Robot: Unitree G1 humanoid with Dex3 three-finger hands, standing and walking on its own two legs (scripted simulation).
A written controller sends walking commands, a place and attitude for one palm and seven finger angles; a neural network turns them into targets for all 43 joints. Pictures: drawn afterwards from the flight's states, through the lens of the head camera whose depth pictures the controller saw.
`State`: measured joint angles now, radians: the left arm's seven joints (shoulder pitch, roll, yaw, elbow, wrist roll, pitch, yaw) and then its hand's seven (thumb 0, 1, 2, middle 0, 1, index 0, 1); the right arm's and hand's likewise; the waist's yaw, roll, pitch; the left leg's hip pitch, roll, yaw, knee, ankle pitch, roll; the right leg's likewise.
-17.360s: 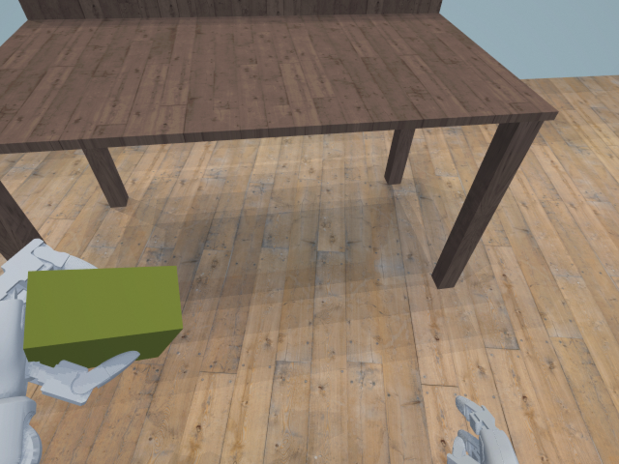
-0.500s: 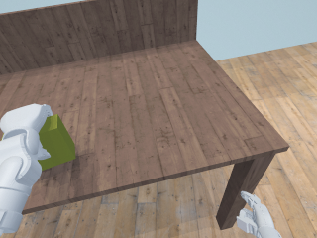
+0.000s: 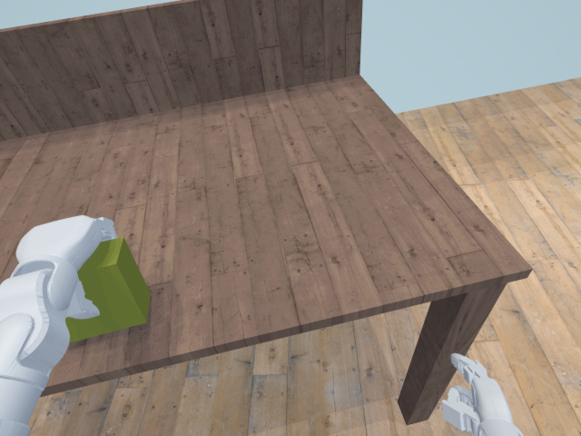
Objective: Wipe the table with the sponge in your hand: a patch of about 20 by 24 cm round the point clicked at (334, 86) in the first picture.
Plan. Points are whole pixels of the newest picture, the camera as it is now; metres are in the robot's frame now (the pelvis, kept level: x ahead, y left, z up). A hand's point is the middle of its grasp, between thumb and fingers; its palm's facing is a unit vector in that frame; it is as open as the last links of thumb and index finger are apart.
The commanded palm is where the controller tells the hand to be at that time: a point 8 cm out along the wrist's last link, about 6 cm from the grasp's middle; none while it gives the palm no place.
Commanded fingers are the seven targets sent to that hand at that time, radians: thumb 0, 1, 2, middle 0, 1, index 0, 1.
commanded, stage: lower the sponge onto the table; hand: left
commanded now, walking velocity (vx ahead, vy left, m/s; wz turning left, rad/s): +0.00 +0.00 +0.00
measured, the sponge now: (95, 300) +0.25 +0.33 +0.07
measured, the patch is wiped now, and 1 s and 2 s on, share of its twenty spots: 0.10 0.15 0.40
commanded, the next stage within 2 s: wipe forward along the first lane in 1.16 s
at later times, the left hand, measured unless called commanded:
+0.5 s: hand (98, 273) +0.27 +0.31 +0.11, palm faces -0.11 -0.03 -0.99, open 10.1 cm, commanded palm +0.27 +0.32 +0.20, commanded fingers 0.00 0.10 1.30 -1.20 -1.60 -1.20 -1.60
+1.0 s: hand (98, 269) +0.28 +0.31 +0.11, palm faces -0.03 -0.02 -1.00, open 10.1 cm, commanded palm +0.26 +0.31 +0.18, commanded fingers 0.00 0.10 1.30 -1.20 -1.60 -1.20 -1.60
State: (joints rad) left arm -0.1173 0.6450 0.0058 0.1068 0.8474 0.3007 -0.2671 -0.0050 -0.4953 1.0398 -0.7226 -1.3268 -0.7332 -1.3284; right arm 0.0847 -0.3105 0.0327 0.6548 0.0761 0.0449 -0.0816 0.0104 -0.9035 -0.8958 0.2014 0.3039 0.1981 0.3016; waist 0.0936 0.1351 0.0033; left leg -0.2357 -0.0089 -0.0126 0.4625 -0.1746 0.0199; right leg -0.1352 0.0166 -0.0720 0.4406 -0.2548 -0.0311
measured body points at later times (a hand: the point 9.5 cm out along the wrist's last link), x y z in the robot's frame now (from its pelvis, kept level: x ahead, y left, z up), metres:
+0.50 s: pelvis +0.00 +0.02 +0.00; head -0.01 -0.02 +0.45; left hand +0.27 +0.31 +0.17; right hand +0.22 -0.20 -0.09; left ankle +0.05 +0.11 -0.74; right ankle -0.01 -0.10 -0.74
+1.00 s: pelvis +0.00 +0.00 +0.00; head -0.01 -0.03 +0.45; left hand +0.27 +0.31 +0.17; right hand +0.22 -0.21 -0.09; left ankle +0.05 +0.11 -0.74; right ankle -0.01 -0.10 -0.74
